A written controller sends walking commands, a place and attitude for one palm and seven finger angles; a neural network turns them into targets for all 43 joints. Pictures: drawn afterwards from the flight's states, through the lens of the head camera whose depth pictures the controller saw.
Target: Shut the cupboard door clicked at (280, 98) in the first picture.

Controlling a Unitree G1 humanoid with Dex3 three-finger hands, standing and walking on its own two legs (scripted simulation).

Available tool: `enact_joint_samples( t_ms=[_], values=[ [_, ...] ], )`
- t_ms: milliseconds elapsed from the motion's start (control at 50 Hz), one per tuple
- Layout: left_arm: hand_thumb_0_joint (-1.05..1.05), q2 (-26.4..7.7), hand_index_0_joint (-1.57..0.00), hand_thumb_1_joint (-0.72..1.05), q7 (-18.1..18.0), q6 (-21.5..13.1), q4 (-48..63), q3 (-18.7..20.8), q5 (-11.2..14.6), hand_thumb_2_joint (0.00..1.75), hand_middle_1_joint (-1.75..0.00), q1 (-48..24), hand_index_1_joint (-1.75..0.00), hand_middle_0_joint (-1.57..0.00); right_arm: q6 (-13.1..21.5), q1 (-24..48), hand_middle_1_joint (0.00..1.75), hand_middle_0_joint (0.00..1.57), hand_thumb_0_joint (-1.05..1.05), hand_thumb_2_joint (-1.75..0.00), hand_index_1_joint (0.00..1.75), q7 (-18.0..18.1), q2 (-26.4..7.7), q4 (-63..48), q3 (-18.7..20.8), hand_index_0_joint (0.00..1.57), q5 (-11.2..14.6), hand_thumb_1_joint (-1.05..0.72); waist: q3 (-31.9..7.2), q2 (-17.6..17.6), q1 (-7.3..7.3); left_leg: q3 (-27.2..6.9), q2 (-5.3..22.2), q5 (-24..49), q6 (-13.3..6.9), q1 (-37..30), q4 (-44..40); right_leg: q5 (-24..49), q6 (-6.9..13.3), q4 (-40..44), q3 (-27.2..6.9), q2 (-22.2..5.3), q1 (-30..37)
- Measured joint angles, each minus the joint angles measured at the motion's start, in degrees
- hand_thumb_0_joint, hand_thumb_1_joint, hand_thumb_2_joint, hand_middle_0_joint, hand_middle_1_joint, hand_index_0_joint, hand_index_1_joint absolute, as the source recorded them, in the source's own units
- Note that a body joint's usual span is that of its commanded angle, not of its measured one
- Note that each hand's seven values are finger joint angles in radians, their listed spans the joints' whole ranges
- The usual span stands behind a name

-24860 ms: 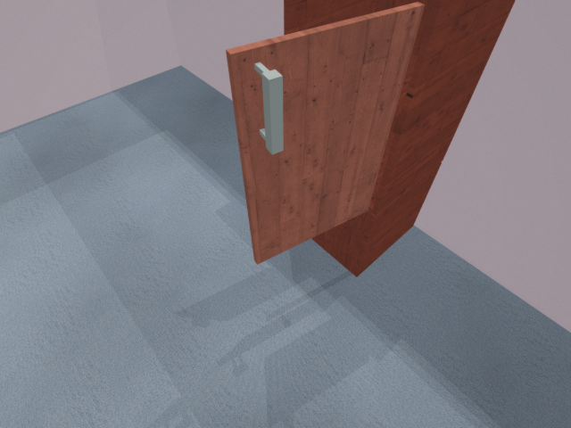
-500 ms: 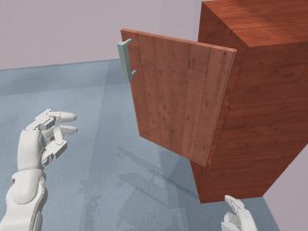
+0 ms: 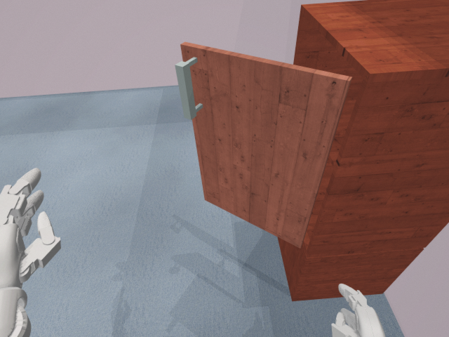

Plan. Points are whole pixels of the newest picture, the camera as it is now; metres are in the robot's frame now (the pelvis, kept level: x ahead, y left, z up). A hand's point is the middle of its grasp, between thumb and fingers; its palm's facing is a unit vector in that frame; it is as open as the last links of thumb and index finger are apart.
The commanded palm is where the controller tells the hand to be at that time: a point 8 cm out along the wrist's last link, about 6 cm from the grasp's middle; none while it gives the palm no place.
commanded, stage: draw the hand back to the body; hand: left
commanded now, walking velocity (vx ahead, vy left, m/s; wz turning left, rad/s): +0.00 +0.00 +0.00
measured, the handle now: (191, 88) +0.63 +0.17 +0.15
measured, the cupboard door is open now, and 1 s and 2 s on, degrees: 53 53 53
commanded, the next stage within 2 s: step back with the hand held close in 0.10 s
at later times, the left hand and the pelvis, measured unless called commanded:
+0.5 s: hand (54, 247) +0.19 +0.27 +0.14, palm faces +0.33 -0.80 -0.50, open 7.4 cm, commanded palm +0.13 +0.31 +0.17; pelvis -0.01 +0.02 +0.00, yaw -1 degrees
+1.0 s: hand out of the picture +0.09 +0.30 +0.15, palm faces +0.46 -0.77 -0.44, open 7.4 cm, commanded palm +0.03 +0.33 +0.17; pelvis -0.10 +0.03 -0.02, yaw +2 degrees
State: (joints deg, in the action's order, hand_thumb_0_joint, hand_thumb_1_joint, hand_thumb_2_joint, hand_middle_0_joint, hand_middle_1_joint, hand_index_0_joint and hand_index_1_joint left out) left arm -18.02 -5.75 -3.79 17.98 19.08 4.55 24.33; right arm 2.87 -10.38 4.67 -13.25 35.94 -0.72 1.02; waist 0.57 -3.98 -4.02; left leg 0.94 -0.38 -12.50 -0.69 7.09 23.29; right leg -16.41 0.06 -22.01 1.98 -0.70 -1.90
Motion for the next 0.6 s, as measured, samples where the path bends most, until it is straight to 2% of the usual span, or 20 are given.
enact_joint_samples(
  t_ms=[100, 240, 340, 440, 520, 600],
  values=[
    [0.02, -0.88, -0.21, 0.89, 0.28, -0.15, 2.20, -0.30, -0.01, 0.90, -0.31, 1.70, -0.31, -0.21, 0.41, -0.39, 0.30, 0.20, 0.01, -0.90, 0.30, -0.22, 0.70, -0.53, -0.44, 0.21, -0.19, -0.90, -0.75, 0.05, 0.63, 0.33, 0.41, -0.51, 0.19, -0.51, 0.22, 0.07, 0.13, 0.52, -0.37, 0.39, 0.68],
    [0.02, -1.75, -0.21, 0.89, 0.59, -0.67, 1.58, 1.33, 0.30, 0.90, -0.30, 1.38, -0.31, -0.21, -0.44, -0.74, 0.30, 0.20, 0.01, -0.90, 0.30, -0.31, 0.68, -0.39, -0.40, 0.21, -0.04, -0.90, -0.27, -0.47, 0.74, 0.52, 0.49, -0.37, 0.20, -0.70, 0.01, 0.23, 0.12, 0.63, -0.57, 0.45, 0.75],
    [0.02, -2.59, -0.21, 0.89, 0.49, -2.35, 1.22, 2.99, -0.15, 0.90, -0.30, 1.64, -0.31, -0.21, -2.85, -0.39, 0.30, 0.20, 0.01, -0.90, 0.30, -0.66, -0.18, -1.30, -0.02, 0.21, 0.18, -0.90, -0.37, -1.40, 1.87, -0.31, 1.03, -0.72, 0.00, 3.99, 2.61, 1.04, -0.09, 0.66, 0.23, 1.04, -2.47],
    [0.02, -3.29, -0.21, 0.89, 0.55, -2.61, 4.37, 1.67, -0.16, 0.90, -0.30, 5.35, -0.31, -0.21, -5.49, 0.30, 0.30, 0.20, 0.01, -0.90, 0.30, -0.25, -0.97, -2.53, 1.27, 0.21, 0.42, -0.90, 0.04, -0.96, 2.65, 0.38, 0.66, -0.40, -0.59, 7.18, 3.56, 1.20, -0.74, -1.04, -0.41, 0.54, -6.20],
    [0.02, -5.19, -0.21, 0.89, 0.45, -2.30, 6.79, 1.78, 0.11, 0.90, -0.30, 7.28, -0.31, -0.21, -7.12, 0.61, 0.30, 0.20, 0.01, -0.90, 0.30, 0.49, -1.02, -3.84, 1.89, 0.21, 0.75, -0.90, 0.44, 0.09, 3.10, 1.09, 0.15, 0.04, -1.15, 8.48, 4.01, 1.21, -1.30, -2.65, -1.06, -0.07, -8.20],
    [0.02, -7.69, -0.21, 0.89, -0.15, -2.62, 8.61, 3.81, 0.43, 0.90, -0.30, 7.65, -0.31, -0.21, -7.81, 0.75, 0.30, 0.20, 0.01, -0.90, 0.30, 0.85, -0.53, -5.18, 1.86, 0.20, 0.96, -0.90, 0.55, 1.39, 3.35, 1.66, -0.14, 0.66, -1.62, 9.46, 4.50, 1.55, -1.72, -4.00, -1.60, -0.43, -9.71]
  ],
)
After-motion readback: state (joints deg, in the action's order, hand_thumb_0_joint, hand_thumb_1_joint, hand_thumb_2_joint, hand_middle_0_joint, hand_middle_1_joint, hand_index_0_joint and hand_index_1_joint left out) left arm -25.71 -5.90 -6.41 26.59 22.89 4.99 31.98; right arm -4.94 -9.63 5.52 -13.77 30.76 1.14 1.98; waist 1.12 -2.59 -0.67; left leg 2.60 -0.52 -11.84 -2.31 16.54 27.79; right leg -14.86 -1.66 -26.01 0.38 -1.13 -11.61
